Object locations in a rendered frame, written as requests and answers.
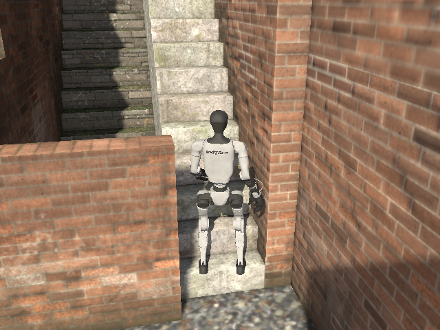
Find left robot shin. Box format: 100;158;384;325
198;219;208;265

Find robot right forearm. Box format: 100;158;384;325
244;170;261;198

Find robot left upper arm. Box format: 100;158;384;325
190;139;205;174

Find robot left forearm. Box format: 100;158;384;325
190;165;202;177

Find robot right upper arm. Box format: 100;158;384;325
233;140;250;180

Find robot left hand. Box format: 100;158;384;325
196;168;208;181

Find right robot foot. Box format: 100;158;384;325
236;258;246;275

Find robot right hand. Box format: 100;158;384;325
248;194;264;212

